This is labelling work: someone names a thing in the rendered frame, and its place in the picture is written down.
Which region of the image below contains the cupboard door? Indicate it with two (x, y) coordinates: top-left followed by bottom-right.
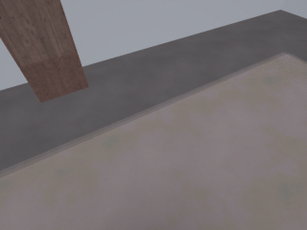
(0, 0), (75, 66)

